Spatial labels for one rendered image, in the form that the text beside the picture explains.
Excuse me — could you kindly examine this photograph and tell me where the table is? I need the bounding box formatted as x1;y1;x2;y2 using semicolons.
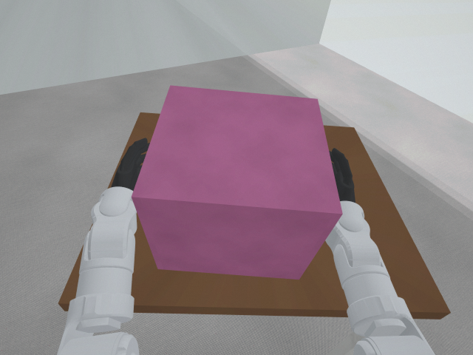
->
58;112;451;355

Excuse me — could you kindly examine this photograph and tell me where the right robot forearm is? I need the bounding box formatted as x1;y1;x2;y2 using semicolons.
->
325;201;435;355

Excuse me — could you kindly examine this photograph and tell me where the carton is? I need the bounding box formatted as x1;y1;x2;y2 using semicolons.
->
132;85;343;280

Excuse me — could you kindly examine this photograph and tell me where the robot right hand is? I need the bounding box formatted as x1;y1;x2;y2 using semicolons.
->
329;148;355;203

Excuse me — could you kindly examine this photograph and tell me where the robot left hand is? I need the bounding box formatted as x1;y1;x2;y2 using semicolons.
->
111;138;150;191

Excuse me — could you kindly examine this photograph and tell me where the robot right upper arm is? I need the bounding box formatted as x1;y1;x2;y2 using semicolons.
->
353;336;434;355

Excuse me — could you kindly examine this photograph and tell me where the robot left upper arm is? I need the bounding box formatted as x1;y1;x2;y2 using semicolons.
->
60;332;139;355

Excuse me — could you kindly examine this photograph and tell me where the left robot forearm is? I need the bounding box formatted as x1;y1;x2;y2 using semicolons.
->
57;186;137;355

